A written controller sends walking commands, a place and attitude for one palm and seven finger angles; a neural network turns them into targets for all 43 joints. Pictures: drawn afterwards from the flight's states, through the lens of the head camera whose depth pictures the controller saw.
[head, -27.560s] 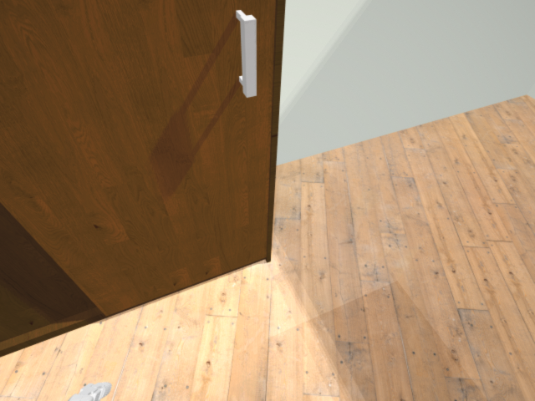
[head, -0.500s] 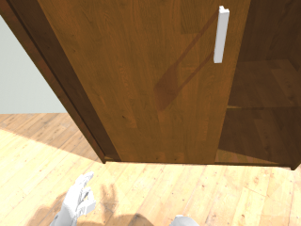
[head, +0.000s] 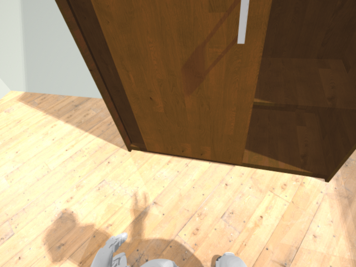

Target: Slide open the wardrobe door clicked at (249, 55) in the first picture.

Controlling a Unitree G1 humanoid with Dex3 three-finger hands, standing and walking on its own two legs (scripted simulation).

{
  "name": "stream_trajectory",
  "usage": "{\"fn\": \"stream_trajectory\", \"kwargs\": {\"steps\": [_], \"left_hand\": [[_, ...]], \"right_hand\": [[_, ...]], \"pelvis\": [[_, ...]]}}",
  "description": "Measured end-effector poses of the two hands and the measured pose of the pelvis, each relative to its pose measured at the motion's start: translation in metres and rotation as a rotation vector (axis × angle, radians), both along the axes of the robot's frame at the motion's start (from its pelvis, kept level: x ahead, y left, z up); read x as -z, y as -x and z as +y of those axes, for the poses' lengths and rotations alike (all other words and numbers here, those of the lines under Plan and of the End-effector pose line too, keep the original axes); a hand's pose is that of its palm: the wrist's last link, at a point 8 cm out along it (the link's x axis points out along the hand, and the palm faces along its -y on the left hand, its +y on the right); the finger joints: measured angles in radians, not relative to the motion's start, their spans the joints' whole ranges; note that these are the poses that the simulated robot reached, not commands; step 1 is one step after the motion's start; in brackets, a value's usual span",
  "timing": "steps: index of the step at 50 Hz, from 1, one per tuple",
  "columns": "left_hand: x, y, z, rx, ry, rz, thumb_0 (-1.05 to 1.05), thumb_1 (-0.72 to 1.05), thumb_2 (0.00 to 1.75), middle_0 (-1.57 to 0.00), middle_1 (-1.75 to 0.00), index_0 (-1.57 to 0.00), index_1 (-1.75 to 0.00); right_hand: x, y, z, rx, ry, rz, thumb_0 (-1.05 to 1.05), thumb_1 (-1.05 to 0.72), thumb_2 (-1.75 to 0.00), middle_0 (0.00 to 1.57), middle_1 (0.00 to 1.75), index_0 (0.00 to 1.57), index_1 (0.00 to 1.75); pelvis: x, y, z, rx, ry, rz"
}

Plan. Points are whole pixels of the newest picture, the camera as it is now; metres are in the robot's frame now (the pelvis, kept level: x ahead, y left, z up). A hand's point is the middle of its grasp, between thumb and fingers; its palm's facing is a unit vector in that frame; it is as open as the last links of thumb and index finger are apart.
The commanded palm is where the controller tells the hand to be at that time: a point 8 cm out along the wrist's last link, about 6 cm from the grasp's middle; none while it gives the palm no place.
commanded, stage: stop stepping back and stand still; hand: right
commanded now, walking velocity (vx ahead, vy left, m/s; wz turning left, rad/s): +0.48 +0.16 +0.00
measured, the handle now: (243, 15) +0.81 -0.15 +0.19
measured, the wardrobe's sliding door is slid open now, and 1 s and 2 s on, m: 0.47 0.47 0.47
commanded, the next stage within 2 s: let the arm hang, fingers relaxed in 1.44 s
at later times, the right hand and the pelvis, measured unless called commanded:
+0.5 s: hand out of the picture +0.04 -0.33 +0.21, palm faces +0.48 +0.78 -0.41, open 7.4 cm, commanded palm -0.02 -0.37 +0.20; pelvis -0.13 -0.06 +0.02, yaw -4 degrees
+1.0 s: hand out of the picture +0.06 -0.37 +0.19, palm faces +0.48 +0.67 -0.56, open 7.4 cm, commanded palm -0.02 -0.40 +0.20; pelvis -0.12 -0.08 +0.00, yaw -7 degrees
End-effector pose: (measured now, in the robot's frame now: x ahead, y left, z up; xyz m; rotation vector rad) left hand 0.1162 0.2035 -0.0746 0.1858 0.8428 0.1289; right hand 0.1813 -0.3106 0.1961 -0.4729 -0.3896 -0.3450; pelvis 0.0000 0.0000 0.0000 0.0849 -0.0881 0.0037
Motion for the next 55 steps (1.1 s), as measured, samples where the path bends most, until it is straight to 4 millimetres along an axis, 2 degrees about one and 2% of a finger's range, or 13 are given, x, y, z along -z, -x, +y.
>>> {"fn": "stream_trajectory", "kwargs": {"steps": [4,7,11,14,18,24,27,31,35,40,43,50,55], "left_hand": [[-0.004,0.024,-0.01,0.035,0.009,-0.004,0.02,0.9,0.9,-0.21,-0.3,-0.21,-0.3],[-0.004,0.035,-0.01,0.037,-0.038,0.013,0.01,0.9,0.9,-0.21,-0.3,-0.21,-0.3],[-0.022,0.044,-0.014,0.033,-0.09,-0.036,0.02,0.91,0.9,-0.21,-0.3,-0.21,-0.3],[-0.032,0.044,-0.019,0.052,-0.146,-0.144,0.02,0.91,0.9,-0.21,-0.3,-0.21,-0.3],[-0.036,0.054,-0.034,0.051,-0.125,-0.207,0.01,0.91,0.9,-0.2,-0.3,-0.21,-0.3],[-0.039,0.082,-0.065,0.106,-0.028,-0.144,0.01,0.91,0.9,-0.2,-0.3,-0.21,-0.3],[-0.027,0.088,-0.073,0.132,0.008,-0.116,0.01,0.91,0.9,-0.2,-0.3,-0.21,-0.3],[0.0,0.089,-0.071,0.179,0.008,-0.06,0.01,0.9,0.9,-0.21,-0.3,-0.21,-0.3],[-0.001,0.096,-0.068,0.153,-0.015,-0.015,0.01,0.91,0.9,-0.21,-0.3,-0.21,-0.3],[-0.007,0.091,-0.065,0.134,-0.092,-0.058,0.02,0.91,0.9,-0.21,-0.3,-0.21,-0.3],[-0.003,0.083,-0.068,0.103,-0.096,-0.094,0.02,0.91,0.9,-0.2,-0.3,-0.21,-0.3],[0.007,0.072,-0.084,0.122,0.025,-0.093,0.01,0.91,0.9,-0.2,-0.3,-0.21,-0.3],[0.014,0.065,-0.084,0.125,0.026,-0.012,0.01,0.91,0.9,-0.2,-0.3,-0.21,-0.3]], "right_hand": [[-0.016,0.067,0.012,-0.041,0.095,0.05,0.02,-0.89,-0.9,0.21,0.3,0.21,0.3],[-0.027,0.1,-0.007,0.005,0.132,0.009,0.01,-0.88,-0.9,0.21,0.3,0.22,0.3],[-0.018,0.122,-0.057,0.179,0.013,-0.003,0.01,-0.88,-0.9,0.21,0.3,0.22,0.3],[-0.002,0.133,-0.077,0.226,-0.087,-0.02,0.01,-0.89,-0.9,0.21,0.3,0.21,0.3],[0.005,0.146,-0.077,0.151,-0.058,-0.025,0.02,-0.89,-0.9,0.2,0.3,0.21,0.3],[-0.022,0.18,-0.059,0.092,0.011,0.015,0.02,-0.89,-0.9,0.21,0.3,0.21,0.3],[-0.031,0.199,-0.059,0.143,0.09,0.056,0.02,-0.89,-0.9,0.21,0.3,0.21,0.3],[-0.025,0.22,-0.068,0.232,0.108,0.064,0.01,-0.88,-0.9,0.21,0.3,0.22,0.3],[-0.008,0.223,-0.082,0.298,-0.003,0.113,0.01,-0.89,-0.9,0.21,0.3,0.21,0.3],[0.004,0.205,-0.09,0.267,-0.049,0.093,0.01,-0.89,-0.9,0.21,0.3,0.21,0.3],[0.0,0.188,-0.093,0.207,0.026,0.04,0.02,-0.89,-0.9,0.21,0.3,0.21,0.3],[-0.016,0.167,-0.085,0.171,0.184,0.115,0.02,-0.89,-0.9,0.21,0.3,0.21,0.3],[-0.01,0.158,-0.086,0.186,0.133,0.173,0.01,-0.88,-0.9,0.21,0.3,0.22,0.3]], "pelvis": [[-0.003,0.028,-0.009,0.007,0.058,0.07],[-0.007,0.051,-0.02,0.009,0.056,0.055],[-0.017,0.07,-0.038,0.033,0.074,0.06],[-0.009,0.086,-0.058,0.053,0.06,0.051],[-0.001,0.114,-0.066,0.058,0.072,0.003],[-0.022,0.131,-0.064,0.071,0.028,0.022],[-0.019,0.137,-0.059,0.108,0.033,0.05],[-0.007,0.151,-0.059,0.108,0.061,0.065],[-0.017,0.149,-0.068,0.11,0.085,0.069],[-0.011,0.14,-0.086,0.125,0.088,0.072],[0.0,0.141,-0.09,0.121,0.095,0.058],[-0.001,0.125,-0.082,0.118,0.083,0.084],[-0.008,0.106,-0.089,0.106,0.087,0.094]]}}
